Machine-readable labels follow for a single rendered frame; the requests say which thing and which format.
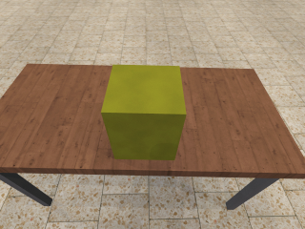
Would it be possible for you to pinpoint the table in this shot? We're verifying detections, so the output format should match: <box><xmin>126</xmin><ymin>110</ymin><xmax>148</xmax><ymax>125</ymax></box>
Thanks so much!
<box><xmin>0</xmin><ymin>63</ymin><xmax>305</xmax><ymax>210</ymax></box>

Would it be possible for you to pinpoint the carton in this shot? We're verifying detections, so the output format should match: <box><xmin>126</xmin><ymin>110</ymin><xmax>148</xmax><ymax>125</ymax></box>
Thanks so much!
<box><xmin>101</xmin><ymin>64</ymin><xmax>187</xmax><ymax>160</ymax></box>

